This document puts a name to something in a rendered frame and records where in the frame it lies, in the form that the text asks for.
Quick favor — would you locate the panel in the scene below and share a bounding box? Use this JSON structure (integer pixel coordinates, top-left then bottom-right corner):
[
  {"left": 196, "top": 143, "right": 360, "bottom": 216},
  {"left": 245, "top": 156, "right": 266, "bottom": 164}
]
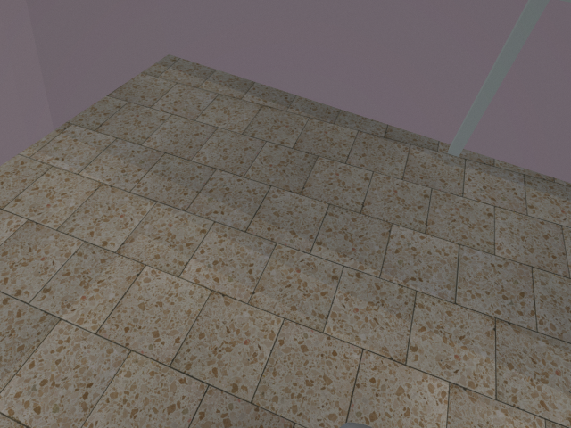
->
[{"left": 448, "top": 0, "right": 571, "bottom": 157}]

